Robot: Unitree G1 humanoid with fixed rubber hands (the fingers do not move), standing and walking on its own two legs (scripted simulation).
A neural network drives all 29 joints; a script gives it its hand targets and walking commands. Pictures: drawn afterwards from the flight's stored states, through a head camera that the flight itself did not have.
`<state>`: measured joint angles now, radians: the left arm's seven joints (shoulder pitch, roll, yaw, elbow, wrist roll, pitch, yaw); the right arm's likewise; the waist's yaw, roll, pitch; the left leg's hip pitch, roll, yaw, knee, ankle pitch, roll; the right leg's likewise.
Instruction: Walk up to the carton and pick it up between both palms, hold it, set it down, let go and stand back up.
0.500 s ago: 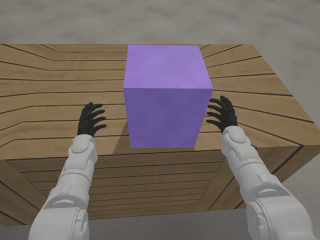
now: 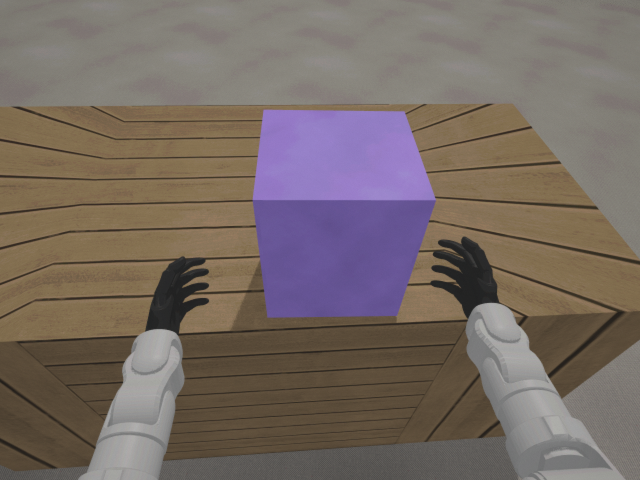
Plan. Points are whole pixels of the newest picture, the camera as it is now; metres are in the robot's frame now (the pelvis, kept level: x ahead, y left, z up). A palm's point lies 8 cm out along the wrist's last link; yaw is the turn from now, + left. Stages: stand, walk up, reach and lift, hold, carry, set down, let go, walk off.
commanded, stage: set down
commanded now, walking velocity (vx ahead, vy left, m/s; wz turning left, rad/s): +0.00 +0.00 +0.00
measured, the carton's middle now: (333, 218) +0.50 +0.01 +0.05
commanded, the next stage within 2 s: none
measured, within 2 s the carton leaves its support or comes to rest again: neither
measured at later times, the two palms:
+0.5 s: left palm (151, 388) +0.24 +0.21 +0.05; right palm (523, 370) +0.26 -0.19 +0.07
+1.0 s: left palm (129, 449) +0.18 +0.23 +0.03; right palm (535, 427) +0.21 -0.20 +0.04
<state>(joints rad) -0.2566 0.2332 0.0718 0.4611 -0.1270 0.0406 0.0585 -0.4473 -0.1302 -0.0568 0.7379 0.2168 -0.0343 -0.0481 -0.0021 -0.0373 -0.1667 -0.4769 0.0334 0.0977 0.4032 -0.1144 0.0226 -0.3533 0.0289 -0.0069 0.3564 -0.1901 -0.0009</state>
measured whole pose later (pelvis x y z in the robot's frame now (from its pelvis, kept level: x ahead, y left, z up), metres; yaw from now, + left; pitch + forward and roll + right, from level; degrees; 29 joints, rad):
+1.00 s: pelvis -0.01 -0.01 +0.00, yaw +1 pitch +0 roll +0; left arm 0.33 0.23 0.07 -0.12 -0.16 0.28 0.05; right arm 0.24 -0.16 0.04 0.03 0.24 0.15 -0.08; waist 0.00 -0.05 -0.06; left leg -0.24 0.01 0.10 0.33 -0.09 0.02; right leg -0.14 0.02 -0.01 0.36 -0.21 -0.01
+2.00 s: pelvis +0.01 -0.02 +0.00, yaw +0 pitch +1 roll +0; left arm 0.33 0.23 0.07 0.31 -0.08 0.11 0.00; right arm 0.31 -0.16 0.04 0.27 0.10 0.00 -0.02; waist 0.00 -0.03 -0.03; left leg -0.22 0.03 0.09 0.33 -0.12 0.00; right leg -0.13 0.03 -0.01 0.36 -0.24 -0.03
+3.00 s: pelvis +0.03 -0.03 +0.00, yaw +0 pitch +1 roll +0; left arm 0.21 0.22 0.07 0.59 0.02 0.08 -0.01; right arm 0.26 -0.18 0.03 0.62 -0.01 -0.14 0.01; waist 0.00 -0.02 -0.02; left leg -0.22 0.03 0.09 0.36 -0.15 0.00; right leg -0.12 0.03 -0.01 0.36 -0.26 -0.03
